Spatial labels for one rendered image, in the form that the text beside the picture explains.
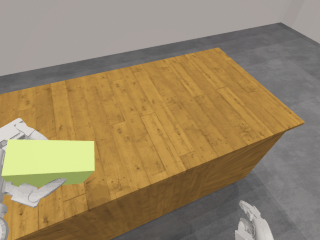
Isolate robot right hand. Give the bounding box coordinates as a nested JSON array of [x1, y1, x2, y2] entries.
[[235, 200, 274, 240]]

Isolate sponge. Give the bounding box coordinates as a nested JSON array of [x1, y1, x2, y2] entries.
[[1, 139, 95, 187]]

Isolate robot left hand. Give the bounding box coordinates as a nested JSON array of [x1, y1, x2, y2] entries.
[[0, 118, 67, 208]]

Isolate table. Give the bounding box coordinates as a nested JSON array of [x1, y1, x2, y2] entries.
[[0, 47, 305, 240]]

